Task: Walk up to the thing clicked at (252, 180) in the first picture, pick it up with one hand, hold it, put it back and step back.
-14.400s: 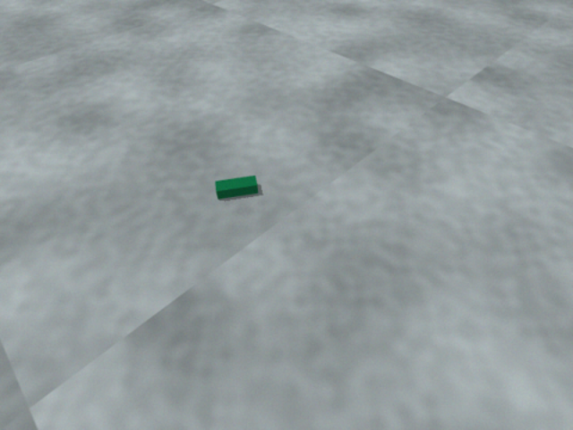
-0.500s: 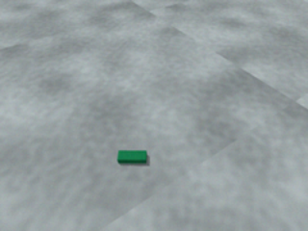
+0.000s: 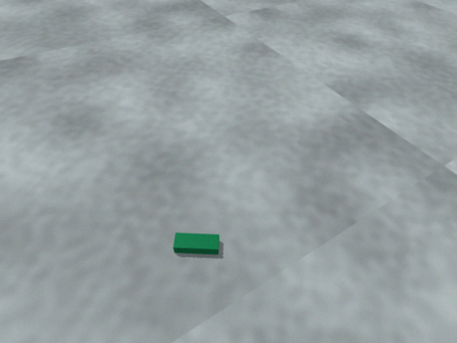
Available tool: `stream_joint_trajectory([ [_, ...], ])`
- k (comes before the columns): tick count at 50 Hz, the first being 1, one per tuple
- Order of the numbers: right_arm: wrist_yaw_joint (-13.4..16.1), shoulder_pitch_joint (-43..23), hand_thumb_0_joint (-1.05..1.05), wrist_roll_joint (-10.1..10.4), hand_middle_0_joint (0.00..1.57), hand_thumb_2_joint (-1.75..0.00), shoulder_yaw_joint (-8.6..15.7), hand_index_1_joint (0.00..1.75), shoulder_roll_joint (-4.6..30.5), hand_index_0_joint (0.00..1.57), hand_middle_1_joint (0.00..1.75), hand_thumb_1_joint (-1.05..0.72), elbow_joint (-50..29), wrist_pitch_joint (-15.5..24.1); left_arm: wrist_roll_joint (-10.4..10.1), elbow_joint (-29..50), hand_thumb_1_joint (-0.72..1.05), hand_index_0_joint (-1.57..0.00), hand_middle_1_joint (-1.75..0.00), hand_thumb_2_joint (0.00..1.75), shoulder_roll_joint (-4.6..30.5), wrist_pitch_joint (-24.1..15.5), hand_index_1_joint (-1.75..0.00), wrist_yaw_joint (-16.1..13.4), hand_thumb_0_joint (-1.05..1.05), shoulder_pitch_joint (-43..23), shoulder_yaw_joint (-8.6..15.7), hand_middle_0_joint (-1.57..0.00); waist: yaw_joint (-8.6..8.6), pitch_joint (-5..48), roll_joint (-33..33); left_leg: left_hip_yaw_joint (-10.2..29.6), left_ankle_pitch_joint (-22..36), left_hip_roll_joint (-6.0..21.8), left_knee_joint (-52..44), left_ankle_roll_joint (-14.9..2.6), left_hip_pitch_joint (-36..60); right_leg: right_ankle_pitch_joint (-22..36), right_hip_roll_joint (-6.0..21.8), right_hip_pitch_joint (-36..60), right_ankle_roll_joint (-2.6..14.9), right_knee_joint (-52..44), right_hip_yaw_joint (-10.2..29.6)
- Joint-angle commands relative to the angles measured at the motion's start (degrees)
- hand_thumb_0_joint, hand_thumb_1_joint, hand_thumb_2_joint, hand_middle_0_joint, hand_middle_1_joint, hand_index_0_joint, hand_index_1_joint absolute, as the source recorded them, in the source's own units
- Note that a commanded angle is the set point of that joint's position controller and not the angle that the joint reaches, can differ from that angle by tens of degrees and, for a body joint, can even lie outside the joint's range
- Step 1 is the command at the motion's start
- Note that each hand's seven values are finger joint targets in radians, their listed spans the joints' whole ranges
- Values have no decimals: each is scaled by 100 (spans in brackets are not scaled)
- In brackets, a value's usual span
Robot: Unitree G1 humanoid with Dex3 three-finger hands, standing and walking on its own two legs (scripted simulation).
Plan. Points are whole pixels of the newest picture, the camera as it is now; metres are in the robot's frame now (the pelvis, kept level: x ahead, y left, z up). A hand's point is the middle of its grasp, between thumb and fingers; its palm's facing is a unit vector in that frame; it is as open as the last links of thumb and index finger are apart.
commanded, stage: walk up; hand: left
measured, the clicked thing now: (196, 243) +0.65 +0.14 -0.74
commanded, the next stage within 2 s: none
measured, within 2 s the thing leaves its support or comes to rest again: neither
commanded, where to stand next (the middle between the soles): +0.31 -0.03 m, yaw -2 degrees
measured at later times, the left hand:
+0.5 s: hand (127, 288) +0.25 +0.22 -0.12, palm faces -0.04 -0.93 -0.37, open 7.4 cm
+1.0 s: hand (131, 264) +0.32 +0.24 -0.16, palm faces -0.08 -0.92 -0.37, open 7.4 cm
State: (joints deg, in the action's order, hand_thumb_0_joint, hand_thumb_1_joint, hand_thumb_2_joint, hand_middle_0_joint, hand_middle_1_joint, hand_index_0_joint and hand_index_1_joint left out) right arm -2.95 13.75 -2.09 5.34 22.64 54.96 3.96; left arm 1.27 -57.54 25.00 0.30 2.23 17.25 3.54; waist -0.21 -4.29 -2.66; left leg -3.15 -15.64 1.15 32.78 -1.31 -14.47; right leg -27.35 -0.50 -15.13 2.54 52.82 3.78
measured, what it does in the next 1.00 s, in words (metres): walks ahead: right foot, then left foot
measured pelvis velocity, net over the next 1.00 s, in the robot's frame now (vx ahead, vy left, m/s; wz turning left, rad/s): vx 0.25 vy -0.03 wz -0.04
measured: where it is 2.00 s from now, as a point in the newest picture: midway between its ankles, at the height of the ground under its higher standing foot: (235, 336)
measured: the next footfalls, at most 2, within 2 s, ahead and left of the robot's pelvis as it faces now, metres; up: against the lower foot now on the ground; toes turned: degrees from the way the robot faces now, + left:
right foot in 0.30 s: +0.24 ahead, -0.15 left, +0.00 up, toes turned -5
left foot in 0.68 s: +0.33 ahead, +0.10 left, +0.00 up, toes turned -2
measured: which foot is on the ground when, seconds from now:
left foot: down 0.00-0.32, up 0.34-0.66, down 0.68-1.00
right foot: up 0.00-0.28, down 0.30-0.68, up 0.70-0.92, down 0.94-1.00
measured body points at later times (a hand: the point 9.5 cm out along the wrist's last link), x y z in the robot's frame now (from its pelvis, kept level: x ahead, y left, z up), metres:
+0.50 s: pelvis +0.16 -0.03 +0.00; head +0.17 -0.05 +0.45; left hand +0.25 +0.27 -0.09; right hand +0.20 -0.35 -0.13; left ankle +0.15 +0.10 -0.67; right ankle +0.20 -0.15 -0.73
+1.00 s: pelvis +0.25 -0.03 -0.01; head +0.27 -0.02 +0.44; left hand +0.32 +0.29 -0.13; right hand +0.33 -0.34 -0.12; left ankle +0.29 +0.10 -0.73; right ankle +0.27 -0.16 -0.73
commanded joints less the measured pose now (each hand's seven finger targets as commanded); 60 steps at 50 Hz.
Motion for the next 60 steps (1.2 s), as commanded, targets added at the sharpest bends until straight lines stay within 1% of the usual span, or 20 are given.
stream_joint_trajectory([
  [1, 183, 214, 0, 107, 20, -90, 276, 30, 1514, 20, 30, -90, -590, 148, -76, 585, 90, -20, -30, 90, 1135, -304, -30, -34, 0, -3, 219, -20, 92, -39, 965, 1985, -78, 1631, -1891, -1026, 1234, 447, 399, -1880, -26, 571, 425],
  [6, 185, 526, 0, 110, 20, -90, 273, 30, 1497, 20, 30, -90, -757, 168, -19, 892, 90, -20, -30, 90, 904, -277, -30, 114, 0, -387, 195, -20, 254, -174, 1131, 887, 1588, 1354, -1785, -1079, 1035, 994, 448, -1477, -222, -683, -189],
  [10, 148, 423, 0, 122, 20, -90, 253, 30, 1533, 20, 30, -90, -982, 125, -13, 1042, 90, -20, -30, 90, 853, -286, -30, 203, 0, -534, 267, -20, 182, -124, 1102, 614, 903, 1168, -1597, -914, 284, 1612, 364, -416, -106, -1463, -542],
  [14, 159, 333, 0, 137, 20, -90, 173, 30, 1386, 20, 30, -90, -1170, 52, -6, 918, 90, -20, -30, 90, 959, -376, -30, 128, 0, 207, 409, -20, -320, 252, 408, 375, 1484, 939, 44, -716, -162, 1616, 28, 1076, 45, -2158, -806],
  [15, 164, 655, 0, 159, 20, -90, 62, 30, 1078, 20, 30, -90, -1196, 52, 10, 844, 90, -20, -30, 90, 1221, -433, -30, 59, 0, 690, 536, -20, -538, 556, -459, 128, 1333, 571, 1450, -508, -612, 1104, 266, 1864, 203, -2554, -236],
  [16, 166, 911, 0, 194, 20, -90, -70, 30, 705, 20, 30, -90, -1342, 54, 22, 964, 90, -20, -30, 90, 1747, -485, -30, -14, 0, 977, 663, -20, -523, 816, -1762, -169, -931, -175, 3124, -177, -1686, 525, 1894, 2361, 809, -3393, 2349],
  [17, 228, 731, 0, 182, 20, -90, 76, 30, 1275, 20, 30, -90, -1226, -14, -76, 1058, 90, -20, -30, 90, 1882, -475, -30, -1, 0, 788, 634, -20, -544, 621, -1056, 351, -1774, -229, 3752, -165, -1931, 185, 2501, 1757, 1494, -3814, 3542],
  [18, 263, 706, 0, 176, 20, -90, 129, 30, 1412, 20, 30, -90, -1103, -39, -159, 1148, 90, -20, -30, 90, 1714, -456, -30, -26, 0, 535, 592, -20, -398, 231, -426, 802, -1522, -3, 3939, -144, -1882, 169, 2428, 1166, 1507, -3802, 3131],
  [23, 72, 1138, 0, 148, 20, -90, 116, 30, 1191, 20, 30, -90, -811, -84, -105, 1397, 90, -20, -30, 90, 1214, -524, -30, -62, 0, -30, 420, -20, 13, -59, -616, 442, -456, 336, 2604, 20, -1296, 1147, 1317, 150, 1046, -3749, 846],
  [28, 70, 630, 0, 73, 20, -90, 90, 30, 979, 20, 30, -90, -954, -17, -18, 1572, 90, -20, -30, 90, 1217, -473, -30, -65, 0, -31, 370, -20, -140, 74, -542, 70, -269, 234, 826, 154, -631, 1849, 1325, -170, 1057, -3309, 387],
  [32, 245, 859, 0, 64, 20, -90, 85, 30, 925, 20, 30, -90, -730, 56, -80, 1592, 90, -20, -30, 90, 930, -309, -30, -125, 0, -410, 150, -20, 243, 493, -80, 55, 659, -7, -234, 23, 963, 2051, 1055, -1024, 665, -2050, 5],
  [33, 296, 926, 0, 18, 20, -90, 130, 30, 1193, 20, 30, -90, -707, 85, -117, 1559, 90, -20, -30, 90, 683, -263, -30, -137, 0, -344, 62, -20, 294, 505, 627, 750, 557, 529, -804, -120, 1058, 1437, 709, -1305, 361, -1486, -247],
  [34, 299, 1013, 0, -8, 20, -90, 229, 30, 1665, 20, 30, -90, -851, 145, -136, 1669, 90, -20, -30, 90, 472, -260, -30, -129, 0, -131, -1, -20, 230, 518, 1605, 2642, 262, 1705, -1447, -553, 1092, 201, -29, -1664, 17, -447, -568],
  [36, 296, 564, 0, 94, 20, -90, 268, 30, 1847, 20, 30, -90, -950, 110, -103, 1238, 90, -20, -30, 90, 1121, -164, -30, -226, 0, 212, 177, -20, 81, 363, 1065, 3243, -760, 2165, -1627, -1396, 493, -741, 168, -1445, 4, 483, -7],
  [43, 327, 24, 0, 96, 20, -90, 21, 30, 1447, 20, 30, -90, -970, 12, -92, 807, 90, -20, -30, 90, 796, -254, -30, -193, 0, 141, 144, -20, 4, 539, 1469, 1163, 1895, 1271, -678, -892, 68, 287, 198, -323, -93, -1221, -503],
  [46, 306, -295, 0, 222, 20, -90, -121, 30, 1182, 20, 30, -90, -965, -115, -28, 570, 90, -20, -30, 90, 865, -317, -30, -269, 0, 281, 173, -20, -222, 644, 944, 816, 1299, 992, -56, -453, -690, 1683, 200, 752, -4, -2398, -429],
  [48, 306, -190, 0, 282, 20, -90, -209, 30, 804, 20, 30, -90, -891, -185, -15, 705, 90, -20, -30, 90, 1386, -394, -30, -274, 0, -237, 207, -20, 65, 478, -204, 306, -311, 183, 692, 52, -739, 1674, 1608, 110, 679, -3079, 1588],
  [49, 335, -162, 0, 271, 20, -90, -142, 30, 977, 20, 30, -90, -688, -233, -54, 732, 90, -20, -30, 90, 1456, -378, -30, -249, 0, -658, 175, -20, 149, 313, -281, 326, -1040, 108, 860, 26, -137, 1492, 1787, -568, 962, -3054, 1557],
  [53, 286, -323, 0, 231, 20, -90, -151, 30, 1183, 20, 30, -90, -318, -132, -101, 582, 90, -20, -30, 90, 965, -313, -30, -238, 0, -914, -11, -20, 120, 322, -88, 942, 532, 644, -528, -199, 352, 1808, 775, -580, 80, -2515, 196],
  [60, 293, -765, 0, 257, 20, -90, -262, 30, 1130, 20, 30, -90, 160, -143, -174, 146, 90, -20, -30, 90, 945, -308, -30, -270, 0, -1064, -49, -20, -12, 715, 178, 633, 1547, 554, -639, -92, 542, 2815, 834, 448, 60, -2687, 87],
])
